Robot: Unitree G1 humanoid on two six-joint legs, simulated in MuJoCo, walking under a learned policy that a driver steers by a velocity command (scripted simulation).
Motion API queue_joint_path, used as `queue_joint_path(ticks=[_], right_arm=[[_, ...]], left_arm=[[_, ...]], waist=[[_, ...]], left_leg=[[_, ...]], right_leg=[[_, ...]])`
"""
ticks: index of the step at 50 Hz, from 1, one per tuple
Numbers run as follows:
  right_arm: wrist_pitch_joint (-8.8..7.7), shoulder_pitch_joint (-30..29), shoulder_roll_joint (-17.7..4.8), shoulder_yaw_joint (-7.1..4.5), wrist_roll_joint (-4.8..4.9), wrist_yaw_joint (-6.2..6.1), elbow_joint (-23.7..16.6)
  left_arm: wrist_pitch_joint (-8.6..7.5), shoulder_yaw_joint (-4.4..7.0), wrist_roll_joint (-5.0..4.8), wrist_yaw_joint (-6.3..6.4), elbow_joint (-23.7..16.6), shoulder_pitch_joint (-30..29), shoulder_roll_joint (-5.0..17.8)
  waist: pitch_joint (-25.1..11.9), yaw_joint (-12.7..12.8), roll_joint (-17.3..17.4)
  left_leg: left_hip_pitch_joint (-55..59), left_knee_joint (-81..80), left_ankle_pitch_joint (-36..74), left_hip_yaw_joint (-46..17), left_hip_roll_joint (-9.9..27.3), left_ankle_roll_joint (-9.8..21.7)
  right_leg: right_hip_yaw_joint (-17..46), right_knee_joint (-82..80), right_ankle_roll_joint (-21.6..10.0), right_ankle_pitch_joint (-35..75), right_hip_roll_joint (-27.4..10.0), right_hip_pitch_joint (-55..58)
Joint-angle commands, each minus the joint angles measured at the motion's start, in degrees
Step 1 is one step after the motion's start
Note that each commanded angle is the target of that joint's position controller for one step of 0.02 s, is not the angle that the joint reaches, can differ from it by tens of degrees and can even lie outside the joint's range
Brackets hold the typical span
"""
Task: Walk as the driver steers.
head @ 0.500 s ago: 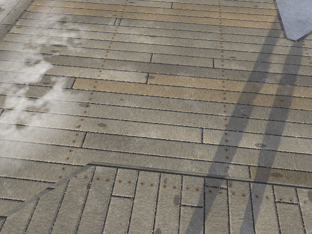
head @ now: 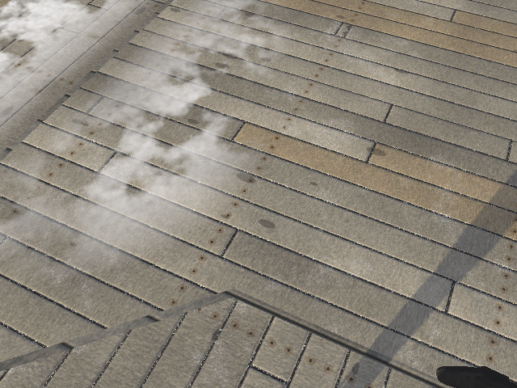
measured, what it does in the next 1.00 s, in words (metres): walks ahead: left foot, then right foot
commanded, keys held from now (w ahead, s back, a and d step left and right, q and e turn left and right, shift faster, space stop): w+q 0.14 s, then no key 0.86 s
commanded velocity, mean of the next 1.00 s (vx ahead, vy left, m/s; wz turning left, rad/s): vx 0.18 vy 0.00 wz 0.20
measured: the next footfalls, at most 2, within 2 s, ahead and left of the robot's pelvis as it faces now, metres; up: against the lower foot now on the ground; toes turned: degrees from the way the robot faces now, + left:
left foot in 0.02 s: +0.20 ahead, +0.09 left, +0.00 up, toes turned +4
right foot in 0.48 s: +0.43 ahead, -0.07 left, +0.00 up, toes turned +11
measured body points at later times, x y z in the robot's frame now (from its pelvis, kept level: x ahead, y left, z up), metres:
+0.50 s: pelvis +0.25 +0.01 +0.01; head +0.27 +0.01 +0.46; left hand +0.38 +0.29 -0.09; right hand +0.38 -0.25 -0.11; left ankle +0.16 +0.09 -0.72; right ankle +0.39 -0.08 -0.72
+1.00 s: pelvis +0.32 +0.03 +0.01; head +0.33 +0.04 +0.46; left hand +0.38 +0.30 -0.12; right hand +0.42 -0.21 -0.12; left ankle +0.26 +0.15 -0.72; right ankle +0.39 -0.08 -0.72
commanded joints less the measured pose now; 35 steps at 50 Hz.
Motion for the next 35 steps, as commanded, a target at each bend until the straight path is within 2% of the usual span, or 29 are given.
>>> queue_joint_path(ticks=[1, 2, 3, 4, 5, 6, 7, 8, 9, 12, 14, 16, 19, 21, 23, 24, 25, 26, 27, 28, 29, 30, 31, 32, 34, 35], right_arm=[[0.17, 15.5, -10.9, -4.79, 0.33, -0.24, -0.4], [1.02, 22.9, -15.6, -6.34, 0.31, -1.82, 1.1], [0.47, 19.4, -18.4, -6.24, 0.48, -1.83, -0.6], [0.03, 20.4, -13.3, -4.72, -0.17, -1.78, -0.9], [-0.71, 18.1, -11.3, -4.11, -0.63, -1.86, -0.8], [-1.38, 14.2, -10.4, -3.76, -0.50, -1.69, -1.4], [-1.71, 11.0, -9.0, -3.35, -0.83, -1.78, -2.1], [-1.86, 8.6, -8.5, -2.98, -1.65, -1.99, -3.2], [-1.93, 7.6, -8.3, -2.85, -1.73, -2.11, -3.4], [-2.02, 9.4, -9.6, -2.95, -1.62, -3.00, -2.2], [-1.39, 10.4, -10.0, -2.98, -1.42, -3.69, -1.4], [-0.67, 12.1, -9.8, -2.84, -1.08, -4.19, -0.6], [-0.01, 13.7, -9.6, -2.41, -1.28, -4.60, 0.9], [0.22, 13.5, -8.9, -2.08, -1.49, -4.63, 1.7], [0.47, 12.9, -8.4, -1.80, -1.34, -4.73, 2.3], [0.56, 12.7, -7.7, -1.50, -1.22, -4.79, 2.5], [0.24, 14.2, -6.7, -1.08, -2.08, -4.79, 2.1], [-0.17, 22.6, -4.8, -0.53, -2.25, -4.72, 3.5], [0.39, 22.6, -5.7, -0.32, -1.80, -4.80, 4.6], [1.41, 18.8, -8.6, -1.00, -1.04, -4.79, 3.5], [2.73, 16.0, -8.6, -1.30, -0.64, -5.18, 3.2], [4.11, 14.9, -8.5, -1.54, -0.77, -5.51, 3.4], [5.14, 14.8, -8.2, -1.68, -1.00, -5.80, 3.7], [5.58, 15.5, -7.0, -1.47, -1.02, -6.01, 4.3], [5.23, 17.6, -4.9, -1.10, -1.34, -6.02, 6.6], [4.91, 18.7, -4.5, -1.14, -1.55, -5.84, 7.8]], left_arm=[[0.75, 2.42, -0.11, 0.97, -4.3, -3.8, 11.9], [0.23, 1.55, 1.15, 0.81, -5.6, -2.2, 9.6], [-1.81, -0.95, 1.02, -0.57, -8.4, 2.3, 1.9], [-4.35, 0.49, -0.91, -1.58, -9.6, -4.9, 8.0], [-5.41, 0.90, -2.55, -1.91, -11.6, -9.4, 9.5], [-5.75, 0.77, -1.86, -1.45, -11.6, -10.0, 8.4], [-5.37, 1.29, -0.47, -0.94, -11.0, -9.4, 8.6], [-4.42, 1.58, -0.16, -0.86, -10.6, -7.7, 8.9], [-3.48, 1.75, 0.19, -0.75, -10.4, -6.3, 8.7], [-1.76, 1.36, 1.52, -0.21, -11.5, -8.0, 6.2], [-1.49, 0.77, 1.68, -0.20, -12.6, -11.0, 4.8], [-1.68, 0.35, 1.30, -0.67, -13.5, -14.8, 4.3], [-1.82, 0.33, 0.84, -1.53, -14.5, -18.2, 5.2], [-1.98, 0.62, 1.27, -1.90, -14.8, -19.0, 6.4], [-2.45, 1.05, 1.83, -2.10, -14.4, -17.1, 7.6], [-2.82, 1.17, 2.21, -2.02, -13.4, -14.4, 7.9], [-3.08, 1.50, 2.97, -1.63, -13.2, -12.4, 10.4], [-2.61, 1.51, 3.44, -1.33, -13.2, -11.5, 11.8], [-1.35, 0.33, 2.29, -1.21, -12.2, -9.6, 5.6], [-0.66, -0.80, 1.30, -1.61, -11.7, -9.5, 3.3], [0.00, -0.74, 1.13, -1.77, -11.5, -10.8, 4.2], [0.49, -0.53, 1.12, -1.87, -11.8, -13.5, 5.6], [0.75, -0.19, 1.36, -1.70, -12.3, -16.5, 6.8], [1.24, -0.05, 1.59, -1.55, -12.6, -19.2, 6.9], [2.05, 0.01, 1.67, -1.22, -12.3, -20.8, 6.4], [2.26, -0.02, 1.26, -1.01, -11.8, -20.4, 6.1]], waist=[[-8.6, -13.0, -5.1], [-14.1, -14.5, 3.8], [-20.7, -7.7, 15.0], [-21.1, -11.6, 7.2], [-13.4, -10.9, 5.1], [-7.9, -7.7, -1.4], [-5.8, -5.5, -2.1], [-4.4, -3.5, -0.4], [-4.1, -2.4, -0.2], [-3.7, -2.1, 0.4], [-4.4, -3.2, 1.9], [-5.6, -5.3, 2.7], [-6.0, -7.0, 3.7], [-5.6, -6.8, 4.0], [-5.8, -5.2, 4.1], [-6.6, -3.4, 3.2], [-10.1, -3.8, 0.0], [-16.6, -7.1, -8.6], [-21.1, -4.3, -13.1], [-18.0, -3.2, -10.6], [-14.7, -3.3, -7.7], [-10.6, -3.8, -6.1], [-8.3, -4.9, -7.1], [-6.4, -6.0, -8.4], [-6.3, -6.9, -9.4], [-7.1, -7.4, -8.9]], left_leg=[[25.6, -1.9, -2.5, 2.0, -5.5, 4.9], [42.6, -3.1, -5.2, -13.1, 3.6, 8.3], [57.8, -13.2, -18.3, -48.6, 17.9, 20.3], [56.9, -18.6, -20.9, -49.9, 17.4, 17.4], [50.1, -19.2, -16.9, -41.2, 15.6, 14.5], [40.4, -19.9, -9.4, -34.5, 12.9, 12.8], [33.6, -20.6, -3.9, -29.9, 11.0, 11.9], [27.9, -21.0, 5.1, -26.8, 10.1, 11.6], [24.6, -21.0, 13.3, -23.9, 9.5, 11.5], [18.1, -20.1, 31.3, -14.9, 6.9, 10.6], [17.5, -19.1, 32.7, -11.0, 4.4, 8.3], [18.5, -18.2, 29.1, -9.7, 3.1, 5.9], [22.5, -16.8, 22.6, -12.3, 5.2, 5.1], [26.0, -14.0, 21.9, -14.9, 7.1, 5.3], [28.6, -9.3, 21.7, -17.1, 7.7, 4.4], [28.3, -5.7, 21.1, -16.5, 5.7, 2.7], [25.4, -0.1, 15.9, -15.0, 2.0, 0.2], [15.8, 8.2, -3.2, -13.5, -2.2, -3.3], [12.8, 15.0, -27.1, -11.0, -3.7, -6.3], [9.7, 18.5, -36.5, -11.2, -2.5, -7.6], [8.0, 21.0, -36.2, -11.0, -1.3, -8.4], [7.7, 20.9, -33.6, -10.3, -0.4, -9.1], [9.6, 18.2, -30.0, -10.1, 1.0, -9.3], [12.7, 13.1, -27.7, -9.1, 1.3, -9.4], [20.6, 3.9, -18.7, -6.3, 0.1, -8.7], [24.1, -1.0, -12.5, -4.9, -0.6, -8.1]], right_leg=[[0.9, 26.4, -5.1, 68.4, -13.0, -9.5], [0.7, 45.5, -2.9, 43.1, -9.4, -24.3], [9.2, 65.6, -0.3, -6.0, 3.9, -47.1], [19.9, 68.4, -2.2, -5.5, 1.3, -52.8], [19.3, 65.6, -3.7, -0.6, -1.2, -55.1], [19.0, 59.7, -3.8, 3.6, -3.7, -52.6], [19.0, 55.0, -3.3, 5.7, -5.4, -48.9], [19.0, 53.6, -2.5, 6.4, -6.4, -44.8], [18.4, 51.5, -1.4, 6.2, -6.8, -42.5], [15.5, 43.2, 1.7, 11.4, -5.4, -40.1], [14.6, 34.6, 2.0, 19.3, -4.3, -38.9], [14.1, 25.9, 1.5, 28.2, -2.6, -36.2], [15.3, 19.7, 0.8, 32.5, -1.6, -35.2], [16.1, 17.1, -0.4, 28.6, -1.4, -35.8], [16.0, 13.0, -2.4, 26.0, -0.9, -33.6], [15.7, 8.1, -3.7, 33.6, -1.0, -28.4], [20.3, 9.3, -6.0, 54.6, -6.0, -19.3], [28.3, 14.2, -14.2, 69.8, -14.7, -4.5], [34.8, 12.1, -19.7, 64.9, -19.6, -2.2], [37.7, 8.8, -19.7, 52.1, -19.9, -5.8], [38.2, 6.5, -17.7, 38.1, -18.7, -9.3], [36.3, 3.8, -15.9, 27.8, -17.1, -14.8], [34.5, 1.6, -14.1, 19.3, -15.7, -19.8], [31.7, -0.1, -12.4, 13.6, -13.2, -24.4], [25.7, -0.6, -10.5, 10.5, -9.2, -29.2], [23.8, 0.1, -9.9, 8.5, -8.2, -29.8]])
